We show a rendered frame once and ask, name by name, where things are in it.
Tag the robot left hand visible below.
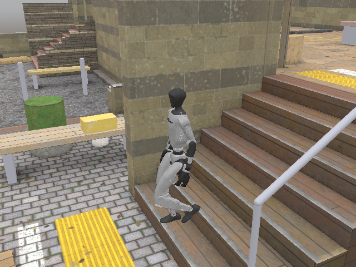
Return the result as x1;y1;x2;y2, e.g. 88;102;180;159
174;172;190;187

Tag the right robot shin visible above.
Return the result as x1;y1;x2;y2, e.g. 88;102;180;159
165;193;176;217

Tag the right robot forearm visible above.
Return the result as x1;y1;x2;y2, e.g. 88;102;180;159
166;142;173;151

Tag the robot left upper arm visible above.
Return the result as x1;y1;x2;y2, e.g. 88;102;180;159
177;115;196;147

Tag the left robot forearm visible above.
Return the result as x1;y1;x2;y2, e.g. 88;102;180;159
182;141;196;173

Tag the robot shin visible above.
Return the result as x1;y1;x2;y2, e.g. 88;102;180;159
165;193;176;217
155;196;193;212

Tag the robot right hand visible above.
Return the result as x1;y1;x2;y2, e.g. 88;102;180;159
160;149;171;163

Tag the left robot shin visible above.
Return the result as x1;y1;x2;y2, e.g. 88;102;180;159
155;196;193;212

